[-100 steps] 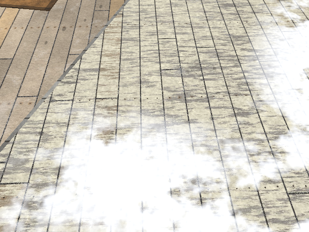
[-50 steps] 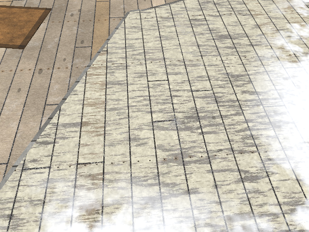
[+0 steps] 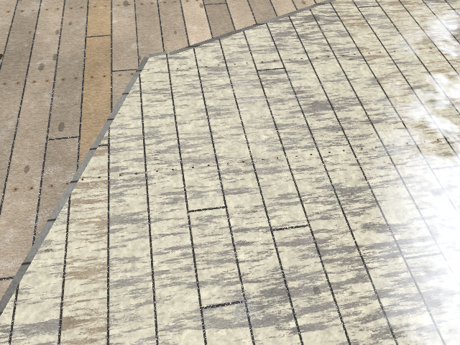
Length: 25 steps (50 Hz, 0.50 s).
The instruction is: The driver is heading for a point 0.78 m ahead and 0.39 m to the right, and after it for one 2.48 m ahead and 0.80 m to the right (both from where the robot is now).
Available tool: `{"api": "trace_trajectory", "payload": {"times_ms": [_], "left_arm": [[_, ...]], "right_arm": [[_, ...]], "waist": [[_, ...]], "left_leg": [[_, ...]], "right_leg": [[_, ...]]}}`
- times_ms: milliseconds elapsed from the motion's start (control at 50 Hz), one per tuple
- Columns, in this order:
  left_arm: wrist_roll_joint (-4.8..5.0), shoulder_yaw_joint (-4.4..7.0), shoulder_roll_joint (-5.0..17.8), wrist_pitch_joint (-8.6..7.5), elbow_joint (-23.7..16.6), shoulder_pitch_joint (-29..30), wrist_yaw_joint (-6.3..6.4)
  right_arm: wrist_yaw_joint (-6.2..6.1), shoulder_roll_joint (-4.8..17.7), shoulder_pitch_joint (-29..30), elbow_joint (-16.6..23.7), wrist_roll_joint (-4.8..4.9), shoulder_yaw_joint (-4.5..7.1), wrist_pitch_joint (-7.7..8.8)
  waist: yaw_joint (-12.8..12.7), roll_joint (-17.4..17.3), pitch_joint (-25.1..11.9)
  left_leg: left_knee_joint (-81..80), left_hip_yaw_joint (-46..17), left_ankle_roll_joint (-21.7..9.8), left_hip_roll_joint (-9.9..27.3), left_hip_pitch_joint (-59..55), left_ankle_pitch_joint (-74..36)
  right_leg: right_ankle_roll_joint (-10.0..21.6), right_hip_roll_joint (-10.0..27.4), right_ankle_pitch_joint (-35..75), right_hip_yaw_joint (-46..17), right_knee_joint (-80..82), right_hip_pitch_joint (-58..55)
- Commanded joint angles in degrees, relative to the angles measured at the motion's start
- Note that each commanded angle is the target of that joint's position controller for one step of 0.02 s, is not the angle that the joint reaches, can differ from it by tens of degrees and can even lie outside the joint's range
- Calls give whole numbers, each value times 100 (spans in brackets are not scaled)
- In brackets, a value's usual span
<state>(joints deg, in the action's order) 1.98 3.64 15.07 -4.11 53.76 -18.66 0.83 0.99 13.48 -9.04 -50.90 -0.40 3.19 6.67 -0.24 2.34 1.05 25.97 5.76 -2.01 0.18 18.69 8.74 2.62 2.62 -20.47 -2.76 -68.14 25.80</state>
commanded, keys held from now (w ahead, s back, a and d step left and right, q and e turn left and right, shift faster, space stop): w+e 1.00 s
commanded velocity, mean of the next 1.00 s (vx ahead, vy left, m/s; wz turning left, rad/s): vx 0.50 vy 0.00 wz -0.56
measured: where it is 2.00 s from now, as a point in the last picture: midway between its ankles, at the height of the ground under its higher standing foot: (344, 263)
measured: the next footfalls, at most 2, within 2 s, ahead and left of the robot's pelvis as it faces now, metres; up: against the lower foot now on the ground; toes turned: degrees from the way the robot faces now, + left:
right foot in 0.40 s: +0.34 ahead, -0.18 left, +0.00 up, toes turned -18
left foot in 0.90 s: +0.68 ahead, -0.11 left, +0.00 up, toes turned -35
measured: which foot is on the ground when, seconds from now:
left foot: down 0.00-0.42, up 0.44-0.88, down 0.90-1.00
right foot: up 0.00-0.38, down 0.40-0.90, up 0.92-1.00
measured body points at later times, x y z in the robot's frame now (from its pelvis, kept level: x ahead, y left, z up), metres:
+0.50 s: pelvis +0.25 -0.08 -0.01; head +0.29 -0.10 +0.43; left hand +0.47 +0.13 -0.12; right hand +0.25 -0.38 -0.14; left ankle +0.15 +0.11 -0.63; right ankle +0.30 -0.17 -0.74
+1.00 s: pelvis +0.53 -0.14 -0.01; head +0.55 -0.15 +0.44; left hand +0.73 +0.06 -0.13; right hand +0.55 -0.46 -0.09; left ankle +0.65 -0.09 -0.74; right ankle +0.34 -0.18 -0.66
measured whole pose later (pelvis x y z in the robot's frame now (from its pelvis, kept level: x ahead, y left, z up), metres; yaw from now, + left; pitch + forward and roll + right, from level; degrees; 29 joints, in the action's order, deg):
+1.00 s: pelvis +0.53 -0.14 -0.01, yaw -35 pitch +2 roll +1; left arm 1.8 4.2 16.1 -2.1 43.6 -20.1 1.1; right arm 1.3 15.1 -5.0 -43.5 -0.2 3.6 7.2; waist -2.1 1.8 0.3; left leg 30.0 1.3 -1.4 -2.1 23.1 9.5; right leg 2.3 -3.5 -27.3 -8.5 -64.0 18.6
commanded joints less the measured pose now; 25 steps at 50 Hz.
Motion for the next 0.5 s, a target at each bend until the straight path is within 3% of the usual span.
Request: {"api": "trace_trajectory", "payload": {"times_ms": [20,80,180,240,300,340,360,380,400,420,440,460,480,500], "left_arm": [[12,114,133,97,-392,-212,4],[-39,161,164,211,-617,165,7],[-80,123,96,166,-934,991,-157],[-87,71,57,160,-1202,1613,-272],[-68,71,120,179,-1459,1933,-371],[-72,144,278,201,-1554,1789,-410],[-69,220,412,216,-1519,1456,-410],[-47,356,624,216,-1343,701,-398],[-43,581,1050,236,-1058,-306,-307],[-17,741,1788,249,-977,-613,-201],[-85,637,1721,140,-1196,-648,-240],[-143,493,1246,58,-1154,-603,-289],[-123,428,1036,7,-1170,-297,-288],[-97,357,816,-4,-1280,196,-281]], "right_arm": [[-27,503,-148,91,-30,123,76],[-100,693,-249,-20,-47,197,90],[-206,904,-439,-88,-32,255,5],[-234,1024,-720,-157,32,293,-74],[-224,1133,-878,-217,116,341,-190],[-230,1285,-753,-173,161,386,-256],[-241,1369,-676,-143,185,409,-297],[-247,1403,-537,-106,213,411,-348],[-256,1315,-556,-52,177,368,-349],[-208,590,-903,235,-76,153,-250],[-122,512,-797,422,60,57,33],[-65,922,-2,594,311,166,193],[-67,883,135,635,320,148,260],[-119,880,66,515,174,172,256]], "waist": [[-29,-825,-201],[-53,-584,18],[155,-499,195],[388,-431,393],[427,-505,484],[220,-678,271],[-6,-786,16],[-464,-736,-369],[-907,-463,-901],[-539,1040,-1255],[-454,1029,-2214],[-712,371,-1667],[-518,208,-1104],[-234,-194,-762]], "left_leg": [[-1712,-1375,-868,1627,-877,-367],[-1865,-760,-889,1608,-893,-915],[-1923,61,-737,1482,-1200,-1116],[-1843,307,-699,1613,-1649,-1114],[-1515,476,-592,1777,-2226,-1541],[-909,658,-471,1798,-2398,-3132],[-317,746,-404,1767,-2413,-4121],[733,905,-282,1601,-2225,-4698],[2214,963,-34,1355,-1285,-3966],[4402,854,321,585,1201,497],[5488,-620,350,-165,2387,2630],[5629,-1023,176,121,3002,2145],[5215,-984,38,367,3032,1597],[4728,-1007,42,612,2597,1204]], "right_leg": [[27,618,446,-313,-16,934],[-26,633,1036,-368,426,1388],[-60,534,2235,-41,1942,1444],[-1,475,2243,262,2561,1538],[151,365,1683,494,2923,1560],[344,66,1113,805,3026,1004],[466,-175,844,988,3038,467],[644,-482,993,1146,3367,-532],[884,-582,1270,836,3639,-2204],[1647,930,1060,-1836,3869,-4125],[2380,1759,86,-4529,5024,-4927],[1962,1620,412,-3936,5278,-4682],[1725,1405,887,-3079,5197,-3945],[1511,1128,1427,-2381,5190,-3050]]}}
